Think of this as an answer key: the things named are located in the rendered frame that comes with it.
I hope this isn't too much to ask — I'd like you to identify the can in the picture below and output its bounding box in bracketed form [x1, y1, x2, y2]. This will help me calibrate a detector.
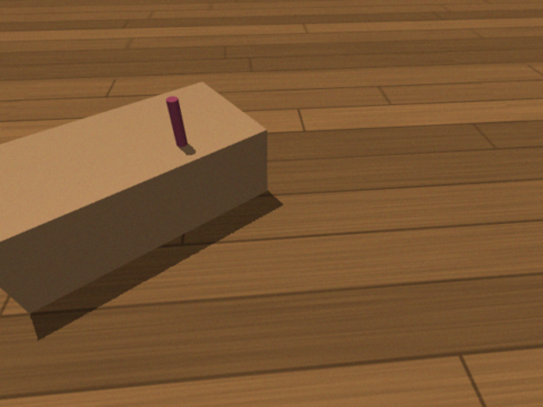
[166, 97, 188, 147]

